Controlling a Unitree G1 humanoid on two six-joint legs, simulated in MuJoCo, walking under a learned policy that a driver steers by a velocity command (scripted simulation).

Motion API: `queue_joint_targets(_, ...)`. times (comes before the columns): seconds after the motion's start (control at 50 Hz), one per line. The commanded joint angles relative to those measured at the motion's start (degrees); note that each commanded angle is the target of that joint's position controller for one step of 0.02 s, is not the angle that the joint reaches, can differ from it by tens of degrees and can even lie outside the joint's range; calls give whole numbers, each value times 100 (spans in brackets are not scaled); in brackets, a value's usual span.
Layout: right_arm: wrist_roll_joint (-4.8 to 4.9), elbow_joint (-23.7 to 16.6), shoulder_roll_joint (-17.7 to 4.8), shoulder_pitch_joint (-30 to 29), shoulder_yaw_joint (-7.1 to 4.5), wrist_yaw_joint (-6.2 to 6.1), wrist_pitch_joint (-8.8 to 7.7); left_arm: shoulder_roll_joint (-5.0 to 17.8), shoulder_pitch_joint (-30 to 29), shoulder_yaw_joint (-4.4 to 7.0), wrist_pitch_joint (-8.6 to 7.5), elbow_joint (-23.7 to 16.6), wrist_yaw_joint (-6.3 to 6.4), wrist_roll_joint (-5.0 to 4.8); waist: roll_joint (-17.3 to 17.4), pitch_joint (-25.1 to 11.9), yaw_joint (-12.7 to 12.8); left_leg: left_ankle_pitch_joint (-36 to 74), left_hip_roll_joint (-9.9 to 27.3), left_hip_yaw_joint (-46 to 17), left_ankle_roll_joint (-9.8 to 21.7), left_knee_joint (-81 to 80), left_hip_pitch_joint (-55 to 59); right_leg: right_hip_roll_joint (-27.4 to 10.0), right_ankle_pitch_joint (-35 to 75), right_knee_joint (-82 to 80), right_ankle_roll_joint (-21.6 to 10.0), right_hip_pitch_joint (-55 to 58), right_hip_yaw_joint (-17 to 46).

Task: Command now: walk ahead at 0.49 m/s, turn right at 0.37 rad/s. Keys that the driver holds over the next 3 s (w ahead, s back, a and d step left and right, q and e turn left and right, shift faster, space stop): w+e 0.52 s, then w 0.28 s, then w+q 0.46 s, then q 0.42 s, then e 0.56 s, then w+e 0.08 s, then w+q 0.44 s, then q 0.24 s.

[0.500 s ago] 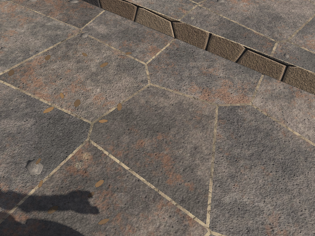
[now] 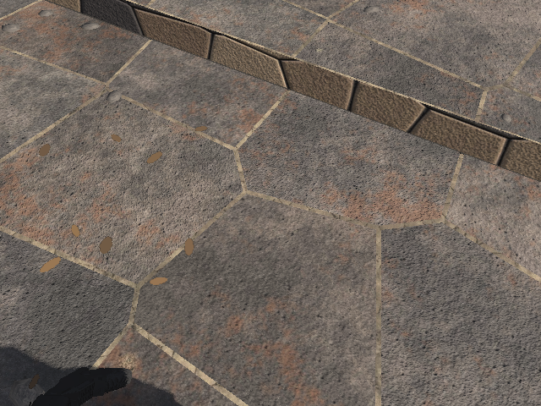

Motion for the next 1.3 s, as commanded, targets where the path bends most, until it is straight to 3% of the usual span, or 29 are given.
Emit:
queue_joint_targets(0.02, 144, -718, -799, 78, -61, 133, -394, 983, 2000, 380, 51, 78, 121, -94, -773, -2261, 983, -270, -25, -943, -286, 4271, -4210, -2261, -1317, -1174, -1708, 5444, 4752)
queue_joint_targets(0.04, 333, -991, -869, -611, -73, 195, -512, 921, 1666, 342, 86, -12, 174, -28, -460, -1413, 954, 111, 281, -902, -216, 4011, -4444, -2080, -1355, -1331, -1432, 4645, 3953)
queue_joint_targets(0.06, 254, -1083, -758, -903, -34, 204, -587, 871, 1338, 316, 90, -52, 184, 31, 178, -699, 697, 376, 459, -766, -173, 3422, -4343, -1839, -754, -1557, -1302, 3586, 3449)
queue_joint_targets(0.1, 50, -1085, -703, -792, -72, 176, -545, 783, 962, 271, 76, -184, 230, 120, 104, -348, 293, 615, 699, -700, -273, 2692, -3714, -1460, 220, -1799, -1250, 2448, 2870)
queue_joint_targets(0.16, -18, -1099, -502, -629, -15, 140, -404, 845, 893, 295, 83, -147, 297, 39, -179, -207, 107, 691, 784, -447, -583, 1736, -3384, -1252, 886, -1968, -1297, 1543, 2301)
queue_joint_targets(0.24, -22, -1350, -217, -1604, 114, 143, -415, 1088, 1184, 383, 161, -10, 399, -30, -297, -114, 503, 2527, 470, -236, -757, -175, -2637, -740, 442, -1858, -859, 794, 1697)
queue_joint_targets(0.32, 135, -1463, -463, -1954, 4, 189, -472, 1071, 1590, 392, 263, 143, 436, -101, -492, -278, 628, 2897, 302, -523, -698, -1036, -2276, -928, -376, -1361, -576, 1332, 2263)
queue_joint_targets(0.36, 166, -1449, -624, -1814, -97, 199, -505, 1036, 1575, 392, 296, 138, 439, -70, -628, -329, 481, 2420, 316, -580, -525, -1181, -2069, -1083, -548, -941, -440, 1647, 2614)
queue_joint_targets(0.4, 138, -1307, -790, -1084, -235, 162, -540, 766, 1551, 310, 311, 101, 417, -21, -631, -607, 58, 2048, 452, -530, -200, -1453, -975, -811, -509, -91, -160, 1479, 2517)
queue_joint_targets(0.42, 42, -1268, -1097, -316, -327, 114, -551, 336, 1635, 160, 286, 11, 380, 61, 37, -1319, -245, 1504, 1418, -1443, 181, -1500, 284, -432, -1229, 1499, 63, 937, 2032)
queue_joint_targets(0.44, -33, -1072, -1559, 101, -449, 141, -450, 68, 2339, 56, 224, -199, 368, -104, 1968, -1973, 66, -60, 2627, -4123, 1061, -2171, 1776, 203, -2984, 3327, 367, -880, 1240)
queue_joint_targets(0.46, 55, -1127, -1082, 16, -367, 183, -426, 662, 2267, 160, 237, -75, 400, -175, 1432, -1611, -53, -1287, 2661, -4696, 1036, -2475, 1556, -245, -2711, 4165, 462, -1576, 1358)
queue_joint_targets(0.48, 86, -1166, -780, -203, -286, 165, -403, 966, 1720, 256, 275, -119, 408, -134, 880, -955, -180, -1001, 2422, -3799, 813, -2510, 996, -418, -2172, 4406, 502, -1745, 1269)
queue_joint_targets(0.5, 45, -1178, -651, -465, -235, 161, -381, 945, 1433, 267, 309, -166, 423, -61, 480, -615, -114, -82, 2167, -2983, 689, -2514, 421, -602, -1757, 4334, 548, -1579, 1122)
queue_joint_targets(0.56, -4, -1012, -389, -672, -162, 157, -406, 647, 1277, 251, 343, -243, 360, -52, 684, -198, 112, 1274, 1633, -1711, 673, -2880, -516, -898, -1221, 3739, 580, -1050, 1033)
queue_joint_targets(0.64, 84, -725, -554, -512, -237, 199, -477, 340, 935, 145, 361, -318, 337, 17, 441, -59, 146, 2179, 1688, -1132, 962, -3197, -529, -891, -880, 2721, 617, -1178, 990)
queue_joint_targets(0.72, 166, -513, -741, -447, -271, 188, -405, 222, 293, 41, 241, -407, 219, 46, 348, 14, -7, 2679, 1543, -502, 894, -3296, -433, -933, 167, 1257, 605, -905, 638)
queue_joint_targets(0.84, 291, -88, -932, 130, -299, 181, -230, 342, -581, 47, 126, -696, 95, -21, 436, 216, -160, 3126, 1773, -473, 746, -3040, 31, -700, 70, 110, 372, -398, 366)
queue_joint_targets(0.88, 316, -43, -1061, 39, -322, 151, -158, 560, -126, 158, 79, -599, 97, 7, 501, -53, 234, 4208, 1730, -444, 605, -2437, 90, -488, -85, -270, 197, 484, 249)
queue_joint_targets(0.9, 319, -41, -1027, -13, -296, 136, -143, 781, 618, 291, 76, -364, 142, 39, 418, -525, 641, 4807, 1483, -244, 460, -1602, -165, -362, 113, -475, 55, 1639, 152)
queue_joint_targets(0.92, 232, -137, -792, -69, -192, 129, -171, 1104, 1567, 427, 99, -148, 220, 99, 267, -1248, 1073, 4012, 1203, -75, 240, -320, -1092, -907, 233, -228, -177, 3268, 641)
queue_joint_targets(0.94, 123, -357, -105, 360, 17, 145, -251, 1665, 2151, 538, 158, -82, 302, 225, -1058, -2117, 976, 956, 349, 208, -187, 1896, -3291, -2531, -361, -364, -858, 5360, 2969)
queue_joint_targets(0.96, 242, -275, -335, 425, -21, 144, -338, 1341, 2211, 449, 176, -86, 308, 202, -1292, -2519, 1049, -841, 169, -631, -221, 2902, -3920, -2931, -1088, -1076, -1166, 5206, 4328)
queue_joint_targets(0.98, 385, -370, -756, 22, -170, 157, -347, 996, 1891, 332, 162, -30, 297, 128, -944, -1547, 994, -497, 468, -734, -196, 3208, -4366, -2695, -1324, -1235, -928, 4498, 3502)
queue_joint_targets(1.0, 382, -444, -730, -269, -177, 154, -336, 784, 1554, 265, 144, 0, 284, 82, -832, -970, 824, -13, 714, -565, -177, 3045, -4365, -2427, -1180, -1402, -754, 3774, 2709)
queue_joint_targets(1.04, 268, -402, -577, -329, -213, 119, -216, 445, 984, 185, 53, 49, 236, 131, -764, -414, 442, 703, 1007, -573, -225, 2611, -3867, -2002, -525, -1849, -561, 2629, 1769)
queue_joint_targets(1.08, 280, -326, -297, -141, -176, 126, -65, 412, 772, 217, -59, 148, 234, 171, -679, -280, 227, 1020, 1053, -569, -301, 2520, -3479, -1937, 44, -2180, -577, 2093, 1222)
queue_joint_targets(1.14, 251, -478, -216, -431, -181, 108, 31, 549, 768, 287, -150, 354, 282, 209, -447, -33, 176, 1623, 1066, -689, -391, 2029, -3788, -1921, 657, -2376, -584, 2016, 558)
queue_joint_targets(1.3, 183, -1087, -66, -1862, -69, 415, -53, 978, 1175, 409, 54, 721, 442, 91, -180, 434, 622, 2780, 852, -22, -163, -332, -3770, -1936, 1613, -2185, -318, 2746, -582)
Next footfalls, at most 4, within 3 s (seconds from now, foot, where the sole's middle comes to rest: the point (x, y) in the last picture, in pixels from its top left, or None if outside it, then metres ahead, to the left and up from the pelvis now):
0.42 left None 0.44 0.12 -0.75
0.92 right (353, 337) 0.60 -0.22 -0.75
1.42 left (279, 228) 0.94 -0.05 -0.75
1.88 right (359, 222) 0.95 -0.29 -0.75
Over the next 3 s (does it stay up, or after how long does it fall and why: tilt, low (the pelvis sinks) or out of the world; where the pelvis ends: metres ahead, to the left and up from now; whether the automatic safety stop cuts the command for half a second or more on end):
stays up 1.11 -0.24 0.01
